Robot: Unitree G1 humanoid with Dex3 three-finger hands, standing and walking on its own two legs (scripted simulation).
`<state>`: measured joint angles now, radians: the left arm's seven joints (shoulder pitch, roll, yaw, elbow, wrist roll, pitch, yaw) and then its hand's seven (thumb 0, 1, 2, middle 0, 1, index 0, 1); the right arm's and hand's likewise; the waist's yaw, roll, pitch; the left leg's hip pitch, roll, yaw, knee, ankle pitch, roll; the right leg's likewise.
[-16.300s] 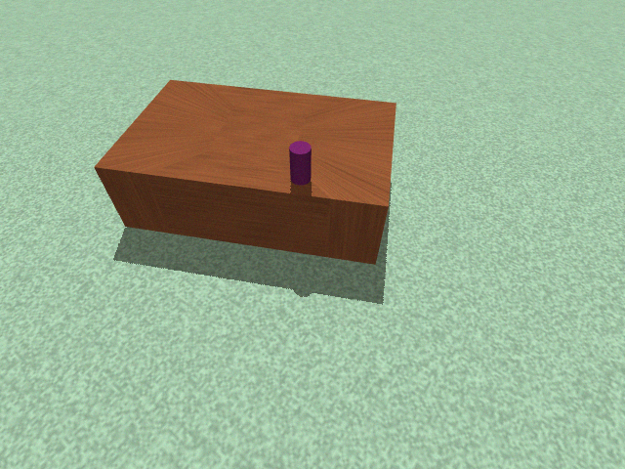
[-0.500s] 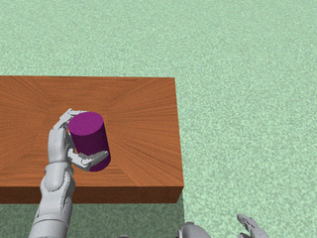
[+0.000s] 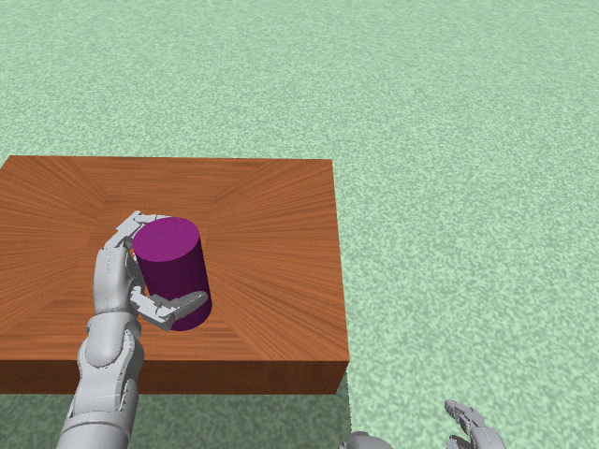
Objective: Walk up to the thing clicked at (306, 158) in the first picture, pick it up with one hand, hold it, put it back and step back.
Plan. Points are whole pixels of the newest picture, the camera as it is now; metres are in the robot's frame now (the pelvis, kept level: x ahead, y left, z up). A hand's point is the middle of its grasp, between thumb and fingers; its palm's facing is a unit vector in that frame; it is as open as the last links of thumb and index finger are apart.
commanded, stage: hold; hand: left
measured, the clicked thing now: (176, 276) +0.33 +0.16 +0.05
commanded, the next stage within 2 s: none
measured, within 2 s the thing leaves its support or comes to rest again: neither
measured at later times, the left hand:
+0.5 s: hand (164, 274) +0.32 +0.16 +0.07, palm faces +0.10 -0.99 -0.01, open 11.3 cm
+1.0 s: hand (160, 277) +0.32 +0.17 +0.07, palm faces +0.10 -0.99 -0.01, open 11.3 cm
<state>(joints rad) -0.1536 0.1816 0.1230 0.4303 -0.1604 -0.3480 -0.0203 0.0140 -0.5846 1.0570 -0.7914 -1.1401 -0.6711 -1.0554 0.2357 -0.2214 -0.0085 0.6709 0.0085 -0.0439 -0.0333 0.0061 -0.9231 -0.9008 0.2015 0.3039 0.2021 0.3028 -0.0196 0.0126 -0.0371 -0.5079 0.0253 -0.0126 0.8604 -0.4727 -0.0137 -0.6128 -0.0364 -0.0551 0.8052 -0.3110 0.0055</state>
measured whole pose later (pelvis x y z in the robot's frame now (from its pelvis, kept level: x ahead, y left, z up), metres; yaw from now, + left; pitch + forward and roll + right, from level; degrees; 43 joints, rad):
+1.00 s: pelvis -0.01 +0.00 +0.01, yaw +0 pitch +5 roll -1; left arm -0.12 0.18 0.13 0.41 -0.18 -0.34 -0.05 0.01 -0.58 1.06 -0.78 -1.15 -0.66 -1.07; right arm 0.24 -0.22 -0.01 0.68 0.01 -0.07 -0.03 0.01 -0.92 -0.90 0.20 0.30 0.20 0.30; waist -0.01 0.01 -0.02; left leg -0.45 0.02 -0.01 0.81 -0.44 -0.01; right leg -0.55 -0.04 -0.06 0.76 -0.28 0.01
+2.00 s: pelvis +0.00 +0.00 +0.01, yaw +0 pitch +4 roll -1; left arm -0.11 0.18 0.12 0.40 -0.17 -0.33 -0.04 0.01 -0.58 1.06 -0.78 -1.16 -0.66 -1.08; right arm 0.24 -0.22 -0.01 0.68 0.01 -0.07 -0.03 0.01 -0.92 -0.90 0.20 0.30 0.20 0.30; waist -0.01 0.01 -0.02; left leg -0.44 0.02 -0.01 0.80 -0.44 -0.01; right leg -0.54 -0.04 -0.05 0.75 -0.28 0.01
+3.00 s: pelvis -0.05 +0.00 -0.13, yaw +1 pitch +26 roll -1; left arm -0.65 0.31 0.32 1.03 -0.13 -0.64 -0.11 0.01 -0.60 1.07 -0.81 -1.12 -0.69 -1.04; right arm 0.24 -0.26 0.00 0.69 -0.04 -0.05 0.02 0.00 -0.92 -0.90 0.20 0.30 0.20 0.30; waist -0.10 0.01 -0.14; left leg -1.31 0.00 -0.03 1.49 -0.65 -0.01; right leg -1.41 -0.07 -0.05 1.40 -0.45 0.00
